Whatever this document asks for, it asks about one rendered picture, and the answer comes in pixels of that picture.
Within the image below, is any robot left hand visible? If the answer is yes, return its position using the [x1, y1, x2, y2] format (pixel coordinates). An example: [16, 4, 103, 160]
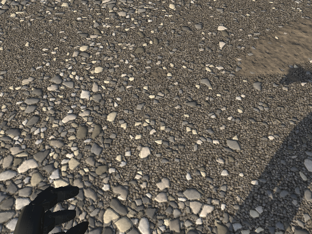
[13, 186, 89, 234]

